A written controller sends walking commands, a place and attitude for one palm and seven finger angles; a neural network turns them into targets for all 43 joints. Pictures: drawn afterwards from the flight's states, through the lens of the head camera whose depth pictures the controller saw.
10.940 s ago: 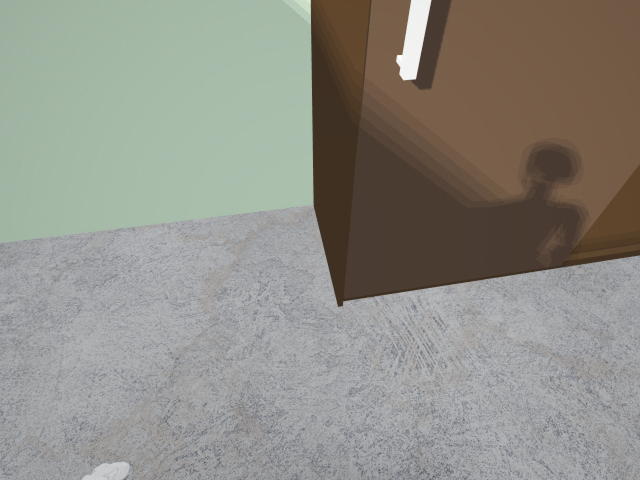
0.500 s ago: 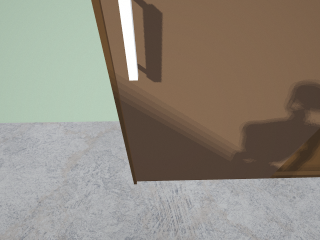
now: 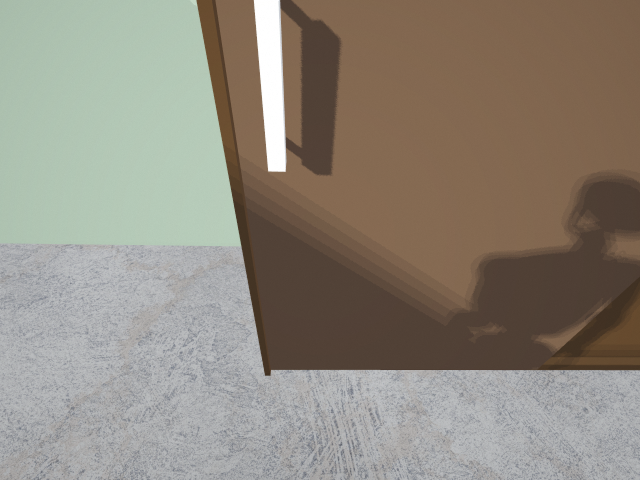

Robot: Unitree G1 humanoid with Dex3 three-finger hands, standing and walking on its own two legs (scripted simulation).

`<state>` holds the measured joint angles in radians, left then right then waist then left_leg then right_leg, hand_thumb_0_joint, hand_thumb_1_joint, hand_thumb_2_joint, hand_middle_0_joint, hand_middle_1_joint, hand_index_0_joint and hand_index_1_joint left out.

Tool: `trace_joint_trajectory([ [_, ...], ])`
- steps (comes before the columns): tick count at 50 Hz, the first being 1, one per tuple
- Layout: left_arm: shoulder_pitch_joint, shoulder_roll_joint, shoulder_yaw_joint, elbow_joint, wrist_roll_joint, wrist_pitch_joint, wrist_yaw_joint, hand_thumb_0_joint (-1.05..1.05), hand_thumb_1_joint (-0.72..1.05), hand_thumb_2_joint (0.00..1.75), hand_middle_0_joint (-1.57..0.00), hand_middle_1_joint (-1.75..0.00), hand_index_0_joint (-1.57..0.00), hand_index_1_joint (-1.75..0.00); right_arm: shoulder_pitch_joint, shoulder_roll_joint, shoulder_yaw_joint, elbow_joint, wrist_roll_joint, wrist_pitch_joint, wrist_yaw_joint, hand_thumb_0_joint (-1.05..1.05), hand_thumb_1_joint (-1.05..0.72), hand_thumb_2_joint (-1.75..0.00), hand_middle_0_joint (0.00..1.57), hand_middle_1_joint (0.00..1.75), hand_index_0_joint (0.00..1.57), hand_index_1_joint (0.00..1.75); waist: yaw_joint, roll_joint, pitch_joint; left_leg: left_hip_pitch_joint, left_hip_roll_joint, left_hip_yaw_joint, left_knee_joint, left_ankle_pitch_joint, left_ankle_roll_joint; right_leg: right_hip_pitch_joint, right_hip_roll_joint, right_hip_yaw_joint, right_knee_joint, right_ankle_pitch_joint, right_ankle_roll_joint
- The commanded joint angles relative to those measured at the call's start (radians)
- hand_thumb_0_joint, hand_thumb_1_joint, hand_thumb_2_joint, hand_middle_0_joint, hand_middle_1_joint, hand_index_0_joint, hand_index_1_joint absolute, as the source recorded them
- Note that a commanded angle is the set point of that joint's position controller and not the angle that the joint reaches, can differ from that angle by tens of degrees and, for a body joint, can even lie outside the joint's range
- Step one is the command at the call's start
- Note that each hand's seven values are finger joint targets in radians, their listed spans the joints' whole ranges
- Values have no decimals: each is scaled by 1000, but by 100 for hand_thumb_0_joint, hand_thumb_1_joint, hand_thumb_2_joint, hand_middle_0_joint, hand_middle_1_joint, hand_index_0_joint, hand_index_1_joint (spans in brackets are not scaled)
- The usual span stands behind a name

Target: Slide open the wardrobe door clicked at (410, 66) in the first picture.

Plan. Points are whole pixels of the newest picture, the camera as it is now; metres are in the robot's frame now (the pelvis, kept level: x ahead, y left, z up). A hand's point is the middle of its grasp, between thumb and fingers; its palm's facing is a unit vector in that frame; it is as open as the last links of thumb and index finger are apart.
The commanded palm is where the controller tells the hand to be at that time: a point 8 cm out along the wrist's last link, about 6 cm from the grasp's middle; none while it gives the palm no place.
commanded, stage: look again from close up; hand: left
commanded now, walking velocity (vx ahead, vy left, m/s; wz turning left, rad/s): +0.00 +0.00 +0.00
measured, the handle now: (274, 86) +0.52 +0.10 +0.24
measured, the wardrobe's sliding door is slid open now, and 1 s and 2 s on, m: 0.00 0.00 0.00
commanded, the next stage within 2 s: raise the hand with hooked fingers in 0.72 s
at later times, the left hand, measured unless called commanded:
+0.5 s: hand out of the picture +0.03 +0.20 -0.17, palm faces -0.01 -0.97 -0.24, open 7.4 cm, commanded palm none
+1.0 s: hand (156, 413) +0.19 +0.21 +0.00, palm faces +0.28 -0.95 -0.13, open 7.6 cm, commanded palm +0.11 +0.25 -0.03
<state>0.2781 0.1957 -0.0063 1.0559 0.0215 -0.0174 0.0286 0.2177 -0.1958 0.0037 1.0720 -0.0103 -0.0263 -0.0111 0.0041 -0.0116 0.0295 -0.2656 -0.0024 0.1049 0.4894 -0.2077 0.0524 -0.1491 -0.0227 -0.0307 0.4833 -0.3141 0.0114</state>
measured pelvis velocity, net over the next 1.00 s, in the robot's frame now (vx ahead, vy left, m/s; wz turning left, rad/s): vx -0.01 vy -0.02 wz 0.04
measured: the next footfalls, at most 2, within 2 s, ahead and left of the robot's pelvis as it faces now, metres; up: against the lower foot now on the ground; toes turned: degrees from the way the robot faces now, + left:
none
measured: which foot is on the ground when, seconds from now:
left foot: down 0.00-1.00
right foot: down 0.00-1.00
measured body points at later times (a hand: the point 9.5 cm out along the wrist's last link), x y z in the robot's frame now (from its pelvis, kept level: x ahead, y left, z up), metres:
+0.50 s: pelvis +0.01 +0.00 +0.00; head +0.02 +0.01 +0.45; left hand +0.03 +0.25 -0.15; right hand +0.06 -0.25 -0.14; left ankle +0.04 +0.09 -0.74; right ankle -0.03 -0.13 -0.74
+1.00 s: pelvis -0.01 -0.02 -0.01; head +0.00 -0.02 +0.44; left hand +0.17 +0.26 +0.01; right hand +0.12 -0.26 -0.12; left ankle +0.04 +0.09 -0.74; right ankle -0.03 -0.13 -0.74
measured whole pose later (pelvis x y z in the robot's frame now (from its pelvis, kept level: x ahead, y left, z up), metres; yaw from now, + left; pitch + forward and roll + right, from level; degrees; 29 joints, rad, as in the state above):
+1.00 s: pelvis -0.01 -0.02 -0.01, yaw +2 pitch +1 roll +0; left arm 0.38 0.21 0.17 0.14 -0.17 -0.20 0.00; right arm 0.27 -0.22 -0.02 0.78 0.02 -0.21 -0.05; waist -0.02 0.00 -0.02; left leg -0.37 -0.01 0.06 0.58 -0.22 0.03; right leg -0.26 -0.03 -0.07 0.61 -0.37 -0.01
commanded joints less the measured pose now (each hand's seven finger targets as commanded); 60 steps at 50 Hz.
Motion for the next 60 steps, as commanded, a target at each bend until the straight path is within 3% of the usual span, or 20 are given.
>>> trace_joint_trajectory([
  [1,37,134,23,-38,-3,-13,7,0,90,90,-20,-30,-20,-30,5,-140,-26,-42,-2,-12,-6,0,-90,-90,20,30,20,30,-3,22,1,67,118,-148,-114,78,-2,-79,-82,85,-102,109,-49],
  [19,3,175,25,-15,-2,-8,-1,0,90,90,-20,-30,-20,-30,-36,-182,-26,-22,-1,-14,-6,0,-90,-90,20,30,20,30,3,26,-24,97,130,-157,-147,114,0,-46,-90,80,-122,130,-44],
  [23,3,177,25,-12,-1,-9,-1,0,90,90,-20,-30,-20,-30,-37,-180,-26,-18,-1,-13,-6,0,-90,-90,20,30,20,30,4,-2,-13,99,131,-158,-148,109,0,-49,-92,81,-134,127,-44],
  [40,-9,189,25,-4,-3,-12,-2,0,90,90,-20,-30,-20,-30,-44,-187,-25,-3,-1,-13,-6,0,-90,-90,20,30,20,30,1,3,-23,125,131,-147,-151,140,-9,-47,-97,96,-150,155,-45],
  [41,65,95,3,8,6,-19,46,0,90,90,-20,-30,-20,-30,-39,-141,-19,-65,8,-12,-5,0,-90,-90,20,30,20,30,-1,36,37,79,135,-109,37,251,-36,-88,-127,124,-151,332,-21],
  [42,-657,467,323,-1458,-164,-219,49,0,88,89,-20,-32,-20,-32,18,-267,-68,-389,58,-131,-40,0,-90,-90,20,30,20,30,-93,161,-448,356,7,-137,-50,359,-44,-39,-7,-6,-30,415,-50],
  [43,-433,532,344,-1433,-103,-224,78,0,85,88,-20,-33,-20,-33,-24,-171,-18,-377,54,-202,-82,0,-90,-90,20,30,20,30,-18,285,-375,434,56,-107,-57,407,-64,-112,10,-10,21,255,-49],
  [44,52,165,147,-1256,-155,-125,64,0,83,87,-21,-34,-21,-34,-28,-147,-27,-400,36,-243,-75,0,-90,-90,20,30,20,30,-6,298,-345,405,79,-142,-78,449,-67,-173,24,-63,76,118,-43],
  [45,103,88,162,-1127,-174,-94,59,0,81,86,-21,-36,-21,-36,2,-139,-43,-365,49,-249,-70,0,-90,-90,20,30,20,30,-48,172,-228,310,69,-151,-64,380,-60,-230,26,-62,78,81,-29],
  [46,34,93,173,-1171,-189,-140,34,0,78,85,-21,-37,-21,-37,-30,-169,-61,-428,37,-254,-61,0,-90,-90,20,30,20,30,-47,127,-104,178,49,-157,-21,248,-57,-275,27,-71,47,68,-27],
  [48,280,75,245,-948,-219,-246,-53,0,74,83,-21,-40,-21,-40,-48,-176,-88,-454,30,-246,-45,0,-90,-90,20,30,20,30,1,-59,-26,-26,21,-132,71,119,-61,-313,39,-100,53,85,-32],
  [49,362,27,234,-859,-244,-317,-120,0,71,82,-21,-42,-21,-42,-68,-169,-89,-468,25,-240,-33,0,-90,-90,20,30,20,30,24,-162,-33,-112,17,-117,129,97,-65,-373,45,-102,114,80,-31],
  [50,397,22,245,-825,-273,-396,-194,0,69,81,-22,-43,-22,-43,-96,-173,-95,-483,26,-237,-22,0,-90,-90,20,30,20,30,37,-209,-37,-197,14,-107,187,58,-69,-428,45,-92,176,67,-30],
  [52,342,67,264,-832,-324,-529,-352,0,64,79,-22,-47,-22,-47,-127,-187,-101,-543,41,-250,-7,0,-90,-90,20,30,20,30,38,-171,-91,-305,4,-93,278,-36,-71,-482,25,-42,240,-7,-34],
  [54,321,206,398,-900,-375,-525,-442,0,60,77,-22,-50,-22,-50,-133,-199,-104,-625,56,-253,-9,0,-90,-90,20,30,20,30,72,-46,-191,-316,-13,-69,308,-54,-58,-411,2,28,232,-41,-35],
  [55,270,235,422,-982,-398,-496,-455,0,57,76,-22,-51,-22,-51,-138,-196,-99,-662,59,-252,-20,0,-90,-90,20,30,20,30,74,-11,-246,-301,-15,-62,311,-63,-48,-392,0,49,217,-70,-27],
  [56,206,250,441,-1042,-421,-464,-453,0,55,75,-22,-53,-22,-53,-132,-186,-92,-683,64,-250,-31,0,-90,-90,20,30,20,30,68,27,-266,-301,-14,-61,299,-125,-46,-403,1,58,194,-181,-21],
  [57,167,259,454,-1102,-440,-449,-438,0,53,74,-23,-54,-23,-54,-125,-177,-87,-698,67,-249,-47,0,-90,-90,20,30,20,30,56,-4,-247,-301,-11,-66,317,-141,-39,-414,-1,89,163,-231,-11],
  [58,94,281,459,-1161,-446,-451,-417,0,50,73,-23,-55,-23,-55,-96,-179,-80,-689,59,-249,-58,0,-90,-90,20,30,20,30,37,-13,-227,-302,-3,-83,333,-149,-35,-431,-1,115,149,-256,-4],
  [60,-36,274,418,-1321,-417,-487,-376,0,46,71,-23,-58,-23,-58,-64,-165,-68,-674,52,-261,-73,0,-90,-90,20,30,20,30,1,74,-251,-227,11,-101,330,-118,-22,-444,1,119,141,-218,-9],
])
